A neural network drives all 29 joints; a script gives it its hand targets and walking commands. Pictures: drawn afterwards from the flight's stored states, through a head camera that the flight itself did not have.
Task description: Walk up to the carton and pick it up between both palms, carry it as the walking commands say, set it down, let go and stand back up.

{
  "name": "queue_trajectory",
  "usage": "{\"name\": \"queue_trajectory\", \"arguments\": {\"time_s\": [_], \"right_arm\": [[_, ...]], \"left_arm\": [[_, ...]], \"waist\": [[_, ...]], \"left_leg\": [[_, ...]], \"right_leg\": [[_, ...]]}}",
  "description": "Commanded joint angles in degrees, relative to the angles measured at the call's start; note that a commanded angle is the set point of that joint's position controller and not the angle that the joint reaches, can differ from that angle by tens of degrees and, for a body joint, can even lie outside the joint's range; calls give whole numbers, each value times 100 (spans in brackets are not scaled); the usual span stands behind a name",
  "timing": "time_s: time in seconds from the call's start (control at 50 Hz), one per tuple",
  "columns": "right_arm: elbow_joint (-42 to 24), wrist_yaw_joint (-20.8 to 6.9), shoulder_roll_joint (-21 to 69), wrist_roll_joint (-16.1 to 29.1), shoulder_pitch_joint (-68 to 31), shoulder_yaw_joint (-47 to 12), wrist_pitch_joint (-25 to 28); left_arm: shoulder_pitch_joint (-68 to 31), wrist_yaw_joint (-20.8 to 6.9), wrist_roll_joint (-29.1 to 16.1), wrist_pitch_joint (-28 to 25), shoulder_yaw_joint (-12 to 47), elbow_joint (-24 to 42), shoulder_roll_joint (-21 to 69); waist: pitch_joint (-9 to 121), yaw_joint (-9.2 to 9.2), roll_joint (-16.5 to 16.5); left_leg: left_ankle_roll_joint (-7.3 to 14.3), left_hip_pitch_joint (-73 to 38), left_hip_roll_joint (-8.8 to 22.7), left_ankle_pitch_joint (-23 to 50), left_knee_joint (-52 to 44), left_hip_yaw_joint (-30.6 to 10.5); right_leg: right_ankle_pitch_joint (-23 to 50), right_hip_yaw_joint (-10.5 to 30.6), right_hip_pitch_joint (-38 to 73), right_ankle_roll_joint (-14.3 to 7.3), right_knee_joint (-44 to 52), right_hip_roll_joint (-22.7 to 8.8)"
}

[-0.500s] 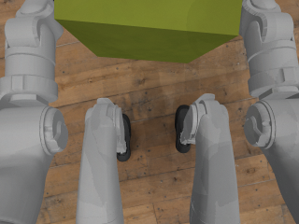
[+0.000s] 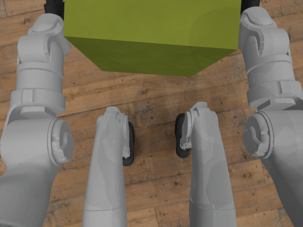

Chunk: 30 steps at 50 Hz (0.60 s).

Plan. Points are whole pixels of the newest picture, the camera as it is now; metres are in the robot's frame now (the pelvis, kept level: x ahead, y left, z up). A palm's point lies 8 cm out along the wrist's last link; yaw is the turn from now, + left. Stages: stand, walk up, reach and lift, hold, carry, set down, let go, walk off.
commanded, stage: reach and lift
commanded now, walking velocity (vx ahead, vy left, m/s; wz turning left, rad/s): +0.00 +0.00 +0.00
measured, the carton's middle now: (150, 33) +0.53 +0.00 -0.12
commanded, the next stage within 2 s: none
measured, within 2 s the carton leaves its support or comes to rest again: neither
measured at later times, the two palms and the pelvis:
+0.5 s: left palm (35, 8) +0.51 +0.19 +0.03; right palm out of the picture +0.51 -0.19 +0.02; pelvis +0.00 +0.00 +0.06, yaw +0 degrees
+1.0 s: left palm out of the picture +0.48 +0.18 +0.11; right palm out of the picture +0.49 -0.19 +0.10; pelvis +0.01 +0.00 +0.13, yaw +0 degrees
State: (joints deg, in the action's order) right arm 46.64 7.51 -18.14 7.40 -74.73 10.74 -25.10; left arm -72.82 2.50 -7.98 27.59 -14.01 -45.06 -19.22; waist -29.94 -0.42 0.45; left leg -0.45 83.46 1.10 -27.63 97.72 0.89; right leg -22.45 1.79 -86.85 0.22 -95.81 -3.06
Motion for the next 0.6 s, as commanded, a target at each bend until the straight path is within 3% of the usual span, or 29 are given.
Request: {"name": "queue_trajectory", "arguments": {"time_s": [0.0,0.02,0.04,0.06,0.08,0.12,0.14,0.2,0.22,0.24,0.26,0.28,0.3,0.32,0.34,0.36,0.38,0.4,0.44,0.46,0.48,0.5,0.52,0.54,0.56,0.58], "right_arm": [[-2678,-2103,7146,601,-3907,-2069,38],[-2479,-2112,7302,590,-3894,-2087,14],[-2878,-2119,7235,699,-4103,-2327,49],[-2671,-2123,7323,693,-3951,-2320,-14],[-3271,-2084,7075,704,-4170,-2441,24],[-2489,-2135,7139,558,-4043,-2296,-18],[-2826,-2143,7279,647,-3992,-2475,-26],[-2453,-2180,7274,523,-3890,-2214,-53],[-2467,-2188,7407,580,-3888,-2316,-90],[-2580,-2181,7305,471,-3878,-2215,-101],[-2363,-2192,7407,530,-3915,-2263,-85],[-2711,-2171,7549,544,-3849,-2405,-76],[-2604,-2213,7442,478,-3731,-2255,-94],[-2662,-2208,7446,506,-3771,-2272,-99],[-2579,-2227,7531,529,-3795,-2365,-83],[-2493,-2246,7603,438,-3666,-2227,-117],[-2542,-2261,7446,447,-3693,-2216,-107],[-3005,-2248,7360,463,-3625,-2390,-85],[-2777,-2249,7457,611,-3883,-2444,-84],[-2593,-2266,7436,466,-3606,-2297,-89],[-2500,-2283,7472,432,-3444,-2291,-99],[-2724,-2313,7475,457,-3436,-2381,-74],[-2885,-2337,7348,469,-3501,-2322,-60],[-2641,-2336,7478,434,-3493,-2366,-68],[-2658,-2341,7423,380,-3340,-2258,-70],[-2985,-2314,7484,434,-3415,-2487,-63]], "left_arm": [[-4703,-2015,-712,-338,2424,2630,6736],[-4800,-1992,-690,-381,2366,2759,6701],[-4820,-1954,-796,-375,2554,3027,6789],[-4802,-1966,-653,-358,2381,2894,6607],[-4536,-1971,-799,-302,2508,2875,6832],[-4577,-2012,-659,-323,2339,2314,6704],[-4644,-2017,-719,-338,2428,2801,6719],[-4569,-2041,-554,-305,2299,2475,6805],[-4733,-2036,-660,-344,2385,2890,6737],[-4733,-2068,-599,-308,2295,2684,6755],[-4666,-2098,-564,-324,2275,2511,6772],[-4448,-2130,-561,-322,2262,2531,6795],[-4466,-2131,-494,-291,2275,2533,6845],[-4649,-2134,-554,-311,2270,2762,6715],[-4252,-2140,-450,-296,2223,2434,6844],[-4601,-2127,-547,-318,2358,2803,6867],[-4599,-2138,-593,-303,2278,2641,6905],[-4372,-2169,-647,-278,2494,2926,7032],[-4579,-2157,-625,-307,2349,2693,6834],[-4327,-2175,-446,-325,2337,2687,6809],[-4137,-2188,-397,-296,2316,2322,6890],[-3789,-2224,-398,-263,2355,2355,7066],[-4113,-2207,-516,-282,2438,2755,7076],[-3903,-2226,-337,-309,2241,2296,7014],[-3981,-2211,-426,-277,2378,2513,7191],[-3974,-2232,-488,-341,2301,2740,7098]], "waist": [[14830,-140,-187],[14716,-45,-124],[14873,-67,-272],[14829,172,-120],[15303,-80,-19],[14028,-70,118],[14552,25,45],[14171,-53,27],[14436,-5,7],[14262,-97,53],[14141,94,-11],[14512,176,137],[14554,34,110],[14538,42,45],[14152,136,98],[14407,-113,123],[14352,-117,67],[14986,-214,14],[14205,35,6],[14134,48,-115],[13892,50,-24],[13958,101,-60],[14256,-26,-24],[13845,90,12],[14148,-113,12],[14369,27,136]], "left_leg": [[-6,-3454,-968,1155,-1921,36],[17,-3321,-955,1036,-1959,51],[-24,-3535,-965,1088,-2005,94],[12,-3318,-958,1158,-2023,118],[-2,-3666,-993,1229,-2087,30],[24,-3111,-913,628,-2257,-12],[39,-3499,-959,892,-2262,88],[22,-3305,-939,576,-2408,57],[42,-3567,-934,625,-2526,36],[61,-3540,-948,480,-2643,42],[61,-3215,-925,405,-2607,136],[120,-3578,-927,670,-2655,89],[84,-3734,-921,761,-2752,72],[97,-3751,-947,730,-2725,55],[107,-3519,-961,600,-2785,46],[95,-3809,-929,639,-2882,-10],[83,-4018,-905,682,-2970,-72],[58,-4431,-949,1231,-2918,-76],[84,-3896,-910,788,-3035,-4],[79,-3817,-919,753,-3099,-32],[113,-4004,-880,679,-3274,-86],[106,-4067,-885,768,-3365,-57],[83,-4426,-909,939,-3411,-132],[102,-3947,-886,719,-3380,-124],[55,-4344,-893,908,-3429,-141],[99,-4376,-908,1055,-3459,-137]], "right_leg": [[949,-486,4580,-5,1432,1156],[816,-456,4526,-31,1508,1139],[884,-420,4827,-24,1588,1141],[984,-349,4948,0,1630,1139],[1074,-407,5295,-15,1659,1162],[467,-439,4619,33,1786,1082],[683,-295,5144,17,1957,1077],[434,-354,5042,9,2080,1075],[429,-341,5121,21,2109,1088],[329,-330,5343,27,2282,1070],[260,-214,5414,4,2304,1024],[484,-253,5594,40,2295,1057],[574,-322,5611,37,2369,1054],[556,-241,5665,36,2402,1062],[431,-258,5498,28,2407,1040],[546,-301,5682,18,2516,1066],[549,-258,5634,-8,2580,1040],[1004,-251,5964,-13,2609,1067],[620,-160,5877,9,2717,1002],[658,-124,5922,-9,2774,1019],[553,-178,5868,28,2841,1011],[610,-182,6024,2,2917,1012],[744,-223,6140,-20,2946,1039],[552,-153,5963,-35,3022,999],[763,-184,6256,-44,3078,1015],[893,-143,6455,-19,3104,1017]]}}
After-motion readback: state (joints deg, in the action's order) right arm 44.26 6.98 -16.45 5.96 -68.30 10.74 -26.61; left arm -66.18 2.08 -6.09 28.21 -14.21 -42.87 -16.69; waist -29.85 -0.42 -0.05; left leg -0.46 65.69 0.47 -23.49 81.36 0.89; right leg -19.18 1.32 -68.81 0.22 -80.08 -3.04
